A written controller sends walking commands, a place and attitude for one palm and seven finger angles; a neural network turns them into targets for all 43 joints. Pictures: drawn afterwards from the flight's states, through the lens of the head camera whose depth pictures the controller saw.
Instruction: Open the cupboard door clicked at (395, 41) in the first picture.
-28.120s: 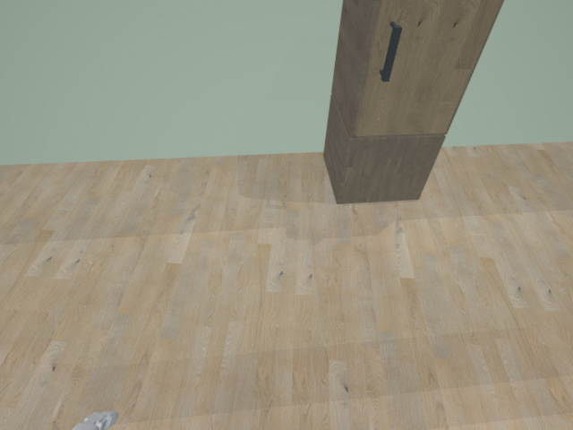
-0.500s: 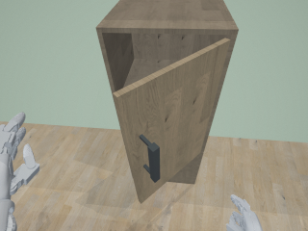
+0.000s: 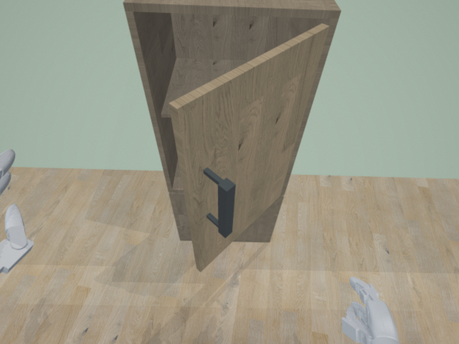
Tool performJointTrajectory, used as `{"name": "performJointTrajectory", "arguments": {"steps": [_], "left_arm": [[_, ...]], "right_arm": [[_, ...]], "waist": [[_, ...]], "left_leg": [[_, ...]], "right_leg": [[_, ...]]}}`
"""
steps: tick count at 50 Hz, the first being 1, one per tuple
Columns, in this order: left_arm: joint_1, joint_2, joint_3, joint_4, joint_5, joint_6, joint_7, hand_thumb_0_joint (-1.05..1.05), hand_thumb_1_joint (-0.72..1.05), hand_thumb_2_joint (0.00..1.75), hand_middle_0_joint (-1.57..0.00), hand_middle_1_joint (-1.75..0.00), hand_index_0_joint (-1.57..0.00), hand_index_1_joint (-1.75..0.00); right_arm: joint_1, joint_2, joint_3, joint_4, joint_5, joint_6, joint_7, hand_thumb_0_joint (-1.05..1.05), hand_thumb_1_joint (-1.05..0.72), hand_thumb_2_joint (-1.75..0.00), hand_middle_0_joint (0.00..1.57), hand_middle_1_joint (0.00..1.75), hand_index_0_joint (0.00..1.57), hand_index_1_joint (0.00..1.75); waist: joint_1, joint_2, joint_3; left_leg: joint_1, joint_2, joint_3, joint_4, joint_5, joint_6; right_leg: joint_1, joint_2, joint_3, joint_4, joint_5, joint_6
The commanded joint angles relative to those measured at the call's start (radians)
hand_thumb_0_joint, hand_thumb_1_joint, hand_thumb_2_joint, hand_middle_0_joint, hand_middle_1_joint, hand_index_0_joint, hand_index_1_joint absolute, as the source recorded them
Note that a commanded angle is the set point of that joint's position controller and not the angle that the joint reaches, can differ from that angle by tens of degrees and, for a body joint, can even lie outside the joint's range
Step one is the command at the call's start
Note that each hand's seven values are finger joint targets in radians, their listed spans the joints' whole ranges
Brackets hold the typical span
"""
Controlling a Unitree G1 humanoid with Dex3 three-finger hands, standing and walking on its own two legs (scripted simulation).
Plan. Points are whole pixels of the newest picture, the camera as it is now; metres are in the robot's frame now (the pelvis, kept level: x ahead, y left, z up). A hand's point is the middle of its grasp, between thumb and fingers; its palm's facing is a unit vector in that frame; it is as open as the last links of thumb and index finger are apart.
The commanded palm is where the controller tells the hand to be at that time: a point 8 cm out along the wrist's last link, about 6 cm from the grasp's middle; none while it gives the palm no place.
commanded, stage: step back with the hand held close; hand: left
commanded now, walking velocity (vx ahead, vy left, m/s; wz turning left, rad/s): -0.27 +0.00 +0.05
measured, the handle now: (218, 204) +0.37 +0.05 +0.00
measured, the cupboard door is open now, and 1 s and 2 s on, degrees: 47 47 47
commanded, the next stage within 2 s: stop stepping back and stand still in 0.60 s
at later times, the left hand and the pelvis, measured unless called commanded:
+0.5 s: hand out of the picture +0.07 +0.28 +0.17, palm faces +0.51 -0.71 -0.49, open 7.4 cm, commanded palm -0.02 +0.31 +0.18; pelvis -0.12 +0.00 -0.02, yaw +7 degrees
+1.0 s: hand out of the picture +0.00 +0.26 +0.16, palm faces +0.37 -0.80 -0.48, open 7.4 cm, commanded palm -0.09 +0.30 +0.18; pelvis -0.23 +0.00 +0.00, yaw -1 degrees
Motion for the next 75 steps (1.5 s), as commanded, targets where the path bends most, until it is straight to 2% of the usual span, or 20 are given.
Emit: {"name": "performJointTrajectory", "arguments": {"steps": [1, 9, 16, 18, 21, 24, 30, 31, 33, 37, 41, 43, 45, 48, 57, 59, 60, 61, 66, 75], "left_arm": [[-0.012, 0.128, 0.126, -0.174, 0.013, -0.072, 0.03, 0.0, 0.9, 0.9, -0.2, -0.3, -0.2, -0.3], [-0.132, 0.132, 0.151, -0.201, 0.062, -0.115, 0.039, 0.0, 0.9, 0.9, -0.2, -0.3, -0.2, -0.3], [-0.14, 0.149, 0.118, -0.257, 0.016, -0.125, 0.046, 0.0, 0.9, 0.9, -0.2, -0.3, -0.2, -0.3], [-0.155, 0.16, 0.128, -0.256, 0.011, -0.128, 0.048, 0.0, 0.9, 0.9, -0.2, -0.3, -0.2, -0.3], [-0.148, 0.154, 0.179, -0.279, 0.026, -0.139, 0.055, 0.0, 0.9, 0.9, -0.2, -0.3, -0.2, -0.3], [-0.118, 0.203, 0.216, -0.262, 0.001, -0.142, 0.059, 0.0, 0.9, 0.9, -0.2, -0.3, -0.2, -0.3], [-0.059, 0.148, 0.153, -0.238, -0.052, -0.109, 0.044, 0.0, 0.9, 0.9, -0.2, -0.3, -0.2, -0.3], [-0.09, 0.167, 0.159, -0.24, -0.055, -0.119, 0.038, 0.0, 0.9, 0.9, -0.2, -0.3, -0.2, -0.3], [-0.17, 0.23, 0.136, -0.26, -0.015, -0.144, 0.043, 0.0, 0.9, 0.9, -0.2, -0.3, -0.2, -0.3], [-0.222, 0.201, 0.117, -0.302, 0.014, -0.117, 0.049, 0.0, 0.9, 0.9, -0.2, -0.3, -0.2, -0.3], [-0.129, 0.131, 0.104, -0.17, 0.001, -0.077, 0.051, 0.0, 0.9, 0.9, -0.2, -0.3, -0.2, -0.3], [-0.117, 0.144, 0.114, -0.249, -0.003, -0.088, 0.055, 0.0, 0.9, 0.9, -0.2, -0.3, -0.2, -0.3], [-0.075, 0.159, 0.136, -0.221, -0.004, -0.099, 0.045, 0.0, 0.9, 0.9, -0.2, -0.3, -0.2, -0.3], [-0.005, 0.194, 0.17, -0.298, -0.006, -0.096, 0.03, 0.0, 0.9, 0.9, -0.2, -0.3, -0.2, -0.3], [0.046, 0.171, 0.171, -0.153, -0.003, -0.072, 0.052, 0.0, 0.9, 0.9, -0.2, -0.3, -0.2, -0.3], [0.005, 0.183, 0.166, -0.093, 0.007, -0.061, 0.051, 0.0, 0.9, 0.9, -0.2, -0.3, -0.2, -0.3], [-0.032, 0.184, 0.141, -0.095, 0.002, -0.057, 0.042, 0.0, 0.9, 0.9, -0.2, -0.3, -0.2, -0.3], [-0.106, 0.199, 0.147, -0.106, -0.007, -0.078, 0.04, 0.0, 0.9, 0.9, -0.2, -0.3, -0.2, -0.3], [-0.163, 0.099, 0.039, -0.043, 0.017, -0.121, 0.027, 0.0, 0.9, 0.9, -0.2, -0.3, -0.2, -0.3], [-0.045, 0.175, 0.158, -0.13, 0.003, -0.144, 0.056, 0.0, 0.9, 0.9, -0.2, -0.3, -0.2, -0.3]], "right_arm": [[-0.083, -0.139, -0.044, -0.167, 0.001, -0.07, -0.007, 0.0, -0.9, -0.9, 0.2, 0.3, 0.2, 0.3], [-0.063, -0.147, -0.052, -0.158, -0.011, -0.128, -0.008, 0.0, -0.9, -0.9, 0.2, 0.3, 0.2, 0.3], [-0.004, -0.096, -0.04, -0.08, -0.017, -0.139, 0.018, 0.0, -0.9, -0.9, 0.2, 0.3, 0.2, 0.3], [-0.018, -0.11, -0.038, -0.081, -0.017, -0.136, 0.009, 0.0, -0.9, -0.9, 0.2, 0.3, 0.2, 0.3], [-0.07, -0.12, -0.044, -0.106, -0.028, -0.167, -0.008, 0.0, -0.9, -0.9, 0.2, 0.3, 0.2, 0.3], [-0.066, -0.102, -0.074, -0.075, -0.012, -0.192, 0.01, 0.0, -0.9, -0.9, 0.2, 0.3, 0.2, 0.3], [-0.123, -0.087, -0.053, -0.067, -0.004, -0.201, 0.037, 0.0, -0.9, -0.9, 0.2, 0.3, 0.2, 0.3], [-0.119, -0.087, -0.057, -0.057, -0.003, -0.2, 0.038, 0.0, -0.9, -0.9, 0.2, 0.3, 0.2, 0.3], [-0.11, -0.069, -0.057, -0.02, 0.001, -0.193, 0.045, 0.0, -0.9, -0.9, 0.2, 0.3, 0.2, 0.3], [-0.105, -0.043, -0.018, -0.063, -0.002, -0.19, 0.015, 0.0, -0.9, -0.9, 0.2, 0.3, 0.2, 0.3], [-0.056, -0.067, -0.005, -0.035, 0.002, -0.184, -0.012, 0.0, -0.9, -0.9, 0.2, 0.3, 0.2, 0.3], [-0.019, -0.113, -0.031, -0.067, 0.003, -0.19, -0.004, 0.0, -0.9, -0.9, 0.2, 0.3, 0.2, 0.3], [-0.005, -0.11, -0.041, -0.093, 0.005, -0.202, 0.019, 0.0, -0.9, -0.9, 0.2, 0.3, 0.2, 0.3], [0.007, -0.082, -0.022, -0.078, -0.027, -0.206, 0.032, 0.0, -0.9, -0.9, 0.2, 0.3, 0.2, 0.3], [-0.052, -0.103, -0.031, -0.092, -0.02, -0.149, 0.002, 0.0, -0.9, -0.9, 0.2, 0.3, 0.2, 0.3], [-0.049, -0.098, -0.043, -0.08, -0.017, -0.13, -0.002, 0.0, -0.9, -0.9, 0.2, 0.3, 0.2, 0.3], [-0.051, -0.097, -0.047, -0.081, -0.014, -0.124, 0.002, 0.0, -0.9, -0.9, 0.2, 0.3, 0.2, 0.3], [-0.04, -0.123, -0.05, -0.053, -0.025, -0.139, 0.006, 0.0, -0.9, -0.9, 0.2, 0.3, 0.2, 0.3], [-0.021, -0.096, -0.037, -0.01, -0.012, -0.162, 0.01, 0.0, -0.9, -0.9, 0.2, 0.3, 0.2, 0.3], [-0.026, -0.067, -0.028, -0.048, -0.014, -0.181, 0.0, 0.0, -0.9, -0.9, 0.2, 0.3, 0.2, 0.3]], "waist": [[0.01, 0.124, -0.098], [0.009, 0.156, -0.052], [-0.029, -0.151, -0.093], [-0.033, -0.027, -0.067], [0.0, 0.385, -0.121], [0.012, 0.119, -0.205], [0.019, 0.251, -0.104], [0.018, 0.141, -0.092], [0.034, -0.303, -0.033], [0.008, -0.243, -0.169], [-0.02, 0.034, -0.216], [-0.006, 0.208, -0.258], [0.005, 0.11, -0.197], [-0.024, 0.255, -0.173], [-0.008, 0.182, -0.055], [-0.006, -0.059, -0.031], [-0.002, -0.266, -0.002], [-0.008, -0.235, 0.054], [-0.023, -0.024, -0.03], [0.025, -0.085, -0.088]], "left_leg": [[-0.255, 0.091, -0.1, -0.201, -0.216, 0.032], [-0.555, 0.146, -0.171, -0.214, -0.585, 0.089], [0.07, -0.039, -0.042, 0.272, -0.229, -0.033], [0.009, 0.015, -0.123, 0.07, -0.298, -0.005], [-0.496, 0.357, -0.505, -0.422, -0.672, 0.141], [-0.186, 0.308, -0.317, -0.253, -0.311, 0.114], [-0.242, 0.242, -0.08, -0.296, -0.366, -0.021], [-0.185, 0.195, -0.031, -0.139, -0.352, -0.064], [-0.101, -0.021, -0.039, 0.632, -0.245, -0.117], [-0.235, -0.023, -0.025, 0.534, -0.246, -0.081], [0.114, -0.051, 0.04, -0.042, 0.13, -0.043], [0.335, 0.196, -0.2, -0.074, 0.592, 0.021], [0.303, 0.277, -0.286, -0.152, 0.512, 0.068], [0.284, 0.239, -0.252, -0.161, 0.736, -0.048], [-0.303, 0.199, -0.139, -0.309, -0.562, 0.035], [-0.34, 0.069, -0.05, 0.058, -0.463, -0.003], [-0.358, -0.01, -0.023, 0.4, -0.308, -0.021], [-0.39, 0.002, -0.072, 0.576, -0.216, -0.033], [-0.301, 0.028, -0.036, 0.539, -0.045, -0.038], [-0.094, -0.004, 0.042, 0.052, -0.046, -0.003]], "right_leg": [[0.232, 0.022, -0.005, 0.081, 0.088, 0.0], [0.333, 0.051, 0.025, 0.246, -0.04, 0.004], [-0.352, -0.182, 0.225, -0.155, -0.302, -0.118], [-0.335, -0.088, 0.123, -0.044, -0.34, -0.055], [0.115, 0.122, -0.019, 0.735, -0.28, 0.013], [-0.064, 0.089, 0.021, 0.796, -0.342, -0.006], [0.068, 0.082, -0.1, 0.263, -0.465, -0.059], [-0.007, 0.017, -0.011, 0.037, -0.477, -0.094], [-0.406, -0.418, 0.662, -0.375, -0.457, -0.261], [0.095, -0.218, 0.201, 0.04, 0.756, -0.165], [0.093, -0.111, 0.072, 0.123, 0.512, -0.071], [-0.092, -0.023, 0.038, 0.247, -0.08, -0.018], [-0.161, 0.029, 0.018, 0.319, -0.381, -0.013], [-0.177, 0.025, -0.021, 0.401, -0.27, -0.011], [0.257, 0.037, -0.155, 0.156, -0.299, -0.057], [0.216, -0.086, 0.091, -0.095, -0.429, -0.135], [0.058, -0.321, 0.489, -0.302, -0.637, -0.233], [-0.01, -0.39, 0.526, -0.336, -0.472, -0.26], [0.028, -0.255, 0.2, -0.218, -0.139, -0.145], [0.164, -0.22, 0.145, -0.163, 0.022, -0.105]]}}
